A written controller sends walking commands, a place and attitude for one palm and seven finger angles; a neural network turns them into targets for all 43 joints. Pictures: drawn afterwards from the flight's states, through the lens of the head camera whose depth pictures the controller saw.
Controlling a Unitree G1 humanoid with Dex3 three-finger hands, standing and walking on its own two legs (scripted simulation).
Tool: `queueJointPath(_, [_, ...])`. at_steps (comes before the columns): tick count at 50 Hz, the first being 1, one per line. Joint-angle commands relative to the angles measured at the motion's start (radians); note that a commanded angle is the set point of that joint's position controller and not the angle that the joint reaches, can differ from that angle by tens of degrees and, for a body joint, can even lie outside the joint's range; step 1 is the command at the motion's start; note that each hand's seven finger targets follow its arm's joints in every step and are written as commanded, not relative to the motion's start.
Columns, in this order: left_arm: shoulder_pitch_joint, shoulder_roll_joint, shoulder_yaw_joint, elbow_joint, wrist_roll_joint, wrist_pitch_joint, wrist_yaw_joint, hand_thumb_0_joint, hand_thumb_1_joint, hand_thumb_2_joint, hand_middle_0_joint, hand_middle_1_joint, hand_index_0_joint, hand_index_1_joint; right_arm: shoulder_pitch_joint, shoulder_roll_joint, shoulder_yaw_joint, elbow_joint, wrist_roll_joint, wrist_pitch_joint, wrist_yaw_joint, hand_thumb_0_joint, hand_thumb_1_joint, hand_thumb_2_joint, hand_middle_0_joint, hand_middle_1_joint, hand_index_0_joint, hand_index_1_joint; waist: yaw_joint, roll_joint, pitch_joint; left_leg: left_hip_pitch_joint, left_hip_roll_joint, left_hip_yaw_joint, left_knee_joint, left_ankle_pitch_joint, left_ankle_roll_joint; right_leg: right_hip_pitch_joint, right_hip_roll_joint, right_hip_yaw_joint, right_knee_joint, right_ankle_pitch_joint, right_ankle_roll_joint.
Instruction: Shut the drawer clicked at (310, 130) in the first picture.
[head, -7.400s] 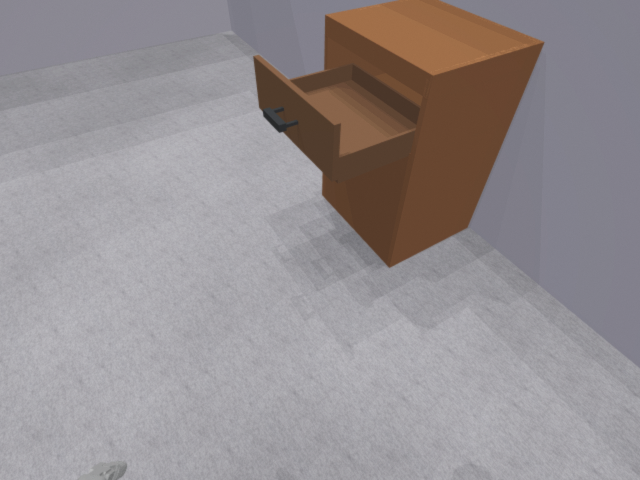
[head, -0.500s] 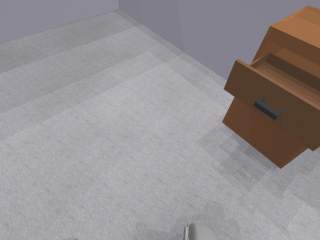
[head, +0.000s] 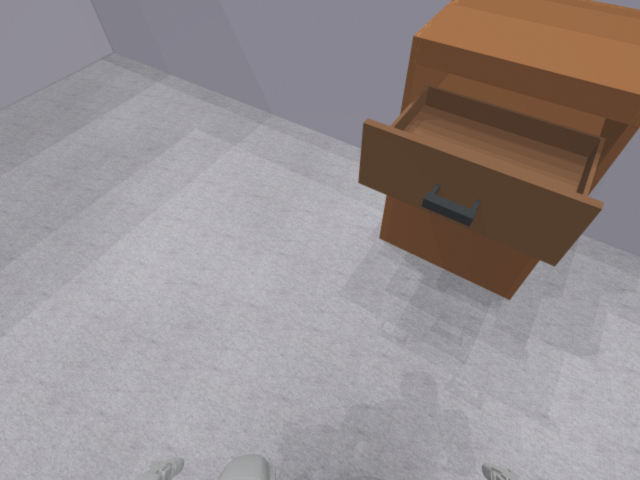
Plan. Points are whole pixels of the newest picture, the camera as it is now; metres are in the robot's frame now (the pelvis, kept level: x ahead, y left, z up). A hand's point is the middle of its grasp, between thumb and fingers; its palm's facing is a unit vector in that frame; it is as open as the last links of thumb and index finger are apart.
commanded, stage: turn to face it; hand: left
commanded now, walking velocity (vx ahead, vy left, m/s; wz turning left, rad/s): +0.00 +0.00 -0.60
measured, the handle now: (452, 202) +0.66 -0.24 -0.13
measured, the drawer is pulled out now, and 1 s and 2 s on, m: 0.29 0.29 0.29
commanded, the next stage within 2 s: take the last steps up to it in 0.76 s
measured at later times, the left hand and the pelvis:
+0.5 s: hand out of the picture +0.13 +0.22 -0.16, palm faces -0.26 -0.94 -0.22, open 7.4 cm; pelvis +0.01 +0.03 +0.00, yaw -19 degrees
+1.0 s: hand (244, 466) +0.16 +0.13 -0.16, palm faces -0.43 -0.88 -0.20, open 7.4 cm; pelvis +0.01 +0.00 +0.00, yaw -28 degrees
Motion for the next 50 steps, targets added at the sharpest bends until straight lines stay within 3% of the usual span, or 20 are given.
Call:
queueJointPath(1, [0.027, 0.232, 0.069, -0.083, 0.005, -0.020, 0.017, 0.000, 0.900, 0.900, -0.200, -0.300, -0.200, -0.300, 0.043, -0.085, -0.025, -0.069, 0.010, -0.022, -0.014, 0.000, -0.900, -0.900, 0.200, 0.300, 0.200, 0.300, 0.020, -0.159, -0.141, 0.094, -0.055, 0.010, -0.182, -0.039, 0.016, 0.094, -0.251, 0.335, -0.153, 0.194, -0.123])
queueJointPath(3, [0.015, 0.234, 0.072, -0.091, 0.002, -0.013, 0.017, 0.000, 0.900, 0.900, -0.200, -0.300, -0.200, -0.300, 0.075, -0.089, -0.028, -0.069, 0.014, -0.026, -0.019, 0.000, -0.900, -0.900, 0.200, 0.300, 0.200, 0.300, 0.006, -0.182, -0.150, 0.162, -0.076, 0.011, -0.303, -0.001, 0.027, 0.087, -0.233, 0.364, -0.130, 0.200, -0.099])
queueJointPath(5, [-0.009, 0.208, 0.067, -0.101, -0.007, -0.006, 0.017, 0.000, 0.900, 0.900, -0.200, -0.300, -0.200, -0.300, 0.144, -0.107, -0.030, -0.053, 0.017, -0.038, -0.026, 0.000, -0.900, -0.900, 0.200, 0.300, 0.200, 0.300, -0.034, -0.124, -0.159, 0.358, -0.052, -0.001, -0.542, 0.125, 0.042, -0.030, -0.178, 0.336, -0.048, 0.122, -0.031])
queueJointPath(6, [0.009, 0.154, 0.058, -0.121, -0.017, -0.001, 0.011, 0.000, 0.900, 0.900, -0.200, -0.300, -0.200, -0.300, 0.157, -0.177, -0.041, -0.059, 0.008, -0.047, -0.030, 0.000, -0.900, -0.900, 0.200, 0.300, 0.200, 0.300, -0.039, 0.086, -0.163, 0.472, 0.131, -0.197, -0.672, 0.067, 0.104, -0.200, -0.059, 0.241, 0.099, -0.077, 0.028])
queueJointPath(7, [0.029, 0.127, 0.055, -0.136, -0.012, -0.003, -0.001, 0.000, 0.900, 0.900, -0.200, -0.300, -0.200, -0.300, 0.125, -0.254, -0.054, -0.090, 0.000, -0.039, -0.025, 0.000, -0.900, -0.900, 0.200, 0.300, 0.200, 0.300, -0.023, 0.302, -0.115, 0.434, 0.354, -0.378, -0.749, 0.104, 0.189, -0.310, 0.021, 0.056, 0.352, -0.376, 0.086])
queueJointPath(8, [0.034, 0.174, 0.067, -0.106, 0.009, 0.012, 0.001, 0.000, 0.900, 0.900, -0.200, -0.300, -0.200, -0.300, 0.071, -0.223, -0.046, -0.087, -0.002, -0.036, -0.028, 0.000, -0.900, -0.900, 0.200, 0.300, 0.200, 0.300, -0.021, 0.267, -0.073, 0.305, 0.376, -0.362, -0.763, 0.060, 0.193, -0.288, -0.030, 0.080, 0.533, -0.351, 0.110])
queueJointPath(10, [0.085, 0.179, 0.085, -0.072, 0.010, 0.012, -0.017, 0.000, 0.900, 0.900, -0.200, -0.300, -0.200, -0.300, -0.034, -0.155, -0.023, -0.119, -0.001, -0.044, -0.030, 0.000, -0.900, -0.900, 0.200, 0.300, 0.200, 0.300, 0.044, 0.144, -0.044, 0.228, 0.256, -0.171, -0.723, 0.145, 0.181, -0.246, -0.056, 0.044, 0.685, -0.242, 0.118])
queueJointPath(12, [0.103, 0.148, 0.077, -0.058, 0.005, 0.017, -0.021, 0.000, 0.900, 0.900, -0.200, -0.300, -0.200, -0.300, -0.015, -0.148, -0.025, -0.108, -0.001, -0.050, -0.030, 0.000, -0.900, -0.900, 0.200, 0.300, 0.200, 0.300, 0.036, 0.128, -0.068, 0.309, 0.203, -0.035, -0.673, 0.324, 0.179, -0.261, -0.066, 0.017, 0.729, -0.192, 0.134])
queueJointPath(15, [0.063, 0.127, 0.066, -0.062, 0.000, 0.017, -0.021, 0.000, 0.900, 0.900, -0.200, -0.300, -0.200, -0.300, 0.080, -0.145, -0.031, -0.067, 0.001, -0.052, -0.029, 0.000, -0.900, -0.900, 0.200, 0.300, 0.200, 0.300, -0.001, 0.140, -0.072, 0.402, 0.210, 0.016, -0.631, 0.512, 0.197, -0.275, -0.086, -0.017, 0.666, -0.203, 0.147])
queueJointPath(21, [-0.020, 0.093, 0.050, -0.075, -0.002, 0.020, -0.021, 0.000, 0.900, 0.900, -0.200, -0.300, -0.200, -0.300, 0.161, -0.175, -0.052, -0.010, -0.006, -0.042, -0.021, 0.000, -0.900, -0.900, 0.200, 0.300, 0.200, 0.300, -0.046, 0.188, -0.067, 0.423, 0.255, 0.062, -0.601, 0.567, 0.222, -0.171, -0.111, -0.087, 0.406, -0.284, 0.133])
queueJointPath(25, [-0.020, 0.087, 0.038, -0.070, -0.002, 0.003, -0.015, 0.000, 0.900, 0.900, -0.200, -0.300, -0.200, -0.300, 0.171, -0.197, -0.067, 0.015, -0.008, -0.038, -0.011, 0.000, -0.900, -0.900, 0.200, 0.300, 0.200, 0.300, -0.049, 0.214, -0.103, 0.421, 0.266, 0.087, -0.526, 0.628, 0.208, -0.055, -0.078, -0.132, 0.215, -0.280, 0.098])
queueJointPath(27, [0.066, 0.104, 0.042, -0.043, -0.002, -0.010, -0.010, 0.000, 0.900, 0.900, -0.200, -0.300, -0.200, -0.300, 0.140, -0.198, -0.068, 0.015, -0.002, -0.035, -0.008, 0.000, -0.900, -0.900, 0.200, 0.300, 0.200, 0.300, 0.006, 0.184, -0.137, 0.362, 0.244, 0.148, -0.418, 0.552, 0.146, 0.108, -0.074, -0.141, -0.018, -0.075, 0.077])
queueJointPath(28, [0.127, 0.164, 0.051, -0.023, 0.003, -0.024, -0.001, 0.000, 0.900, 0.900, -0.200, -0.300, -0.200, -0.300, 0.155, -0.166, -0.061, 0.011, 0.007, -0.034, -0.003, 0.000, -0.900, -0.900, 0.200, 0.300, 0.200, 0.300, 0.031, 0.048, -0.178, 0.240, 0.203, 0.184, -0.277, 0.414, 0.085, 0.290, -0.154, -0.043, -0.131, 0.109, 0.046])
queueJointPath(29, [0.183, 0.286, 0.074, -0.005, 0.011, -0.038, 0.016, 0.000, 0.900, 0.900, -0.200, -0.300, -0.200, -0.300, 0.129, -0.074, -0.035, -0.033, 0.010, -0.032, 0.002, 0.000, -0.900, -0.900, 0.200, 0.300, 0.200, 0.300, 0.066, -0.295, -0.184, -0.078, 0.057, 0.220, -0.057, -0.158, 0.024, 0.467, -0.424, 0.306, -0.160, 0.506, -0.060])
queueJointPath(30, [0.226, 0.304, 0.071, 0.005, -0.011, -0.032, 0.027, 0.000, 0.900, 0.900, -0.200, -0.300, -0.200, -0.300, 0.082, -0.085, -0.026, -0.049, 0.008, -0.014, -0.014, 0.000, -0.900, -0.900, 0.200, 0.300, 0.200, 0.300, 0.086, -0.235, -0.192, -0.089, 0.035, 0.060, 0.084, -0.283, 0.017, 0.382, -0.499, 0.314, -0.118, 0.747, -0.146])
queueJointPath(31, [0.195, 0.283, 0.078, 0.011, -0.007, -0.031, 0.036, 0.000, 0.900, 0.900, -0.200, -0.300, -0.200, -0.300, 0.052, -0.078, -0.025, -0.040, 0.009, -0.008, -0.023, 0.000, -0.900, -0.900, 0.200, 0.300, 0.200, 0.300, 0.074, -0.278, -0.175, -0.121, 0.025, 0.009, 0.155, -0.260, 0.024, 0.359, -0.437, 0.294, -0.106, 0.746, -0.161])
queueJointPath(35, [0.039, 0.183, 0.047, -0.028, -0.008, -0.032, 0.037, 0.000, 0.900, 0.900, -0.200, -0.300, -0.200, -0.300, 0.117, -0.088, -0.028, 0.036, 0.001, -0.005, -0.016, 0.000, -0.900, -0.900, 0.200, 0.300, 0.200, 0.300, 0.001, -0.138, -0.130, -0.068, 0.025, 0.001, 0.170, -0.035, 0.005, 0.276, -0.305, 0.113, -0.117, 0.581, -0.107])
queueJointPath(43, [0.047, 0.194, 0.045, -0.020, 0.000, -0.030, 0.032, 0.000, 0.900, 0.900, -0.200, -0.300, -0.200, -0.300, 0.080, -0.083, -0.024, 0.035, 0.002, -0.001, -0.014, 0.000, -0.900, -0.900, 0.200, 0.300, 0.200, 0.300, 0.009, -0.132, -0.081, -0.011, -0.020, 0.009, -0.013, -0.018, 0.008, 0.228, -0.284, 0.188, -0.174, 0.364, -0.134])
queueJointPath(47, [0.065, 0.196, 0.049, -0.002, 0.004, -0.033, 0.025, 0.000, 0.900, 0.900, -0.200, -0.300, -0.200, -0.300, 0.062, -0.072, -0.018, 0.026, -0.001, -0.022, -0.009, 0.000, -0.900, -0.900, 0.200, 0.300, 0.200, 0.300, 0.025, -0.165, -0.074, 0.070, -0.036, 0.029, -0.172, -0.052, 0.029, 0.210, -0.283, 0.254, -0.222, 0.089, -0.145])
queueJointPath(50, [0.055, 0.189, 0.048, 0.010, -0.001, -0.038, 0.016, 0.000, 0.900, 0.900, -0.200, -0.300, -0.200, -0.300, 0.144, -0.065, -0.014, 0.047, -0.003, -0.048, -0.008, 0.000, -0.900, -0.900, 0.200, 0.300, 0.200, 0.300, -0.011, -0.145, -0.068, 0.242, -0.056, 0.057, -0.403, 0.030, 0.054, 0.128, -0.242, 0.257, -0.196, -0.146, -0.115])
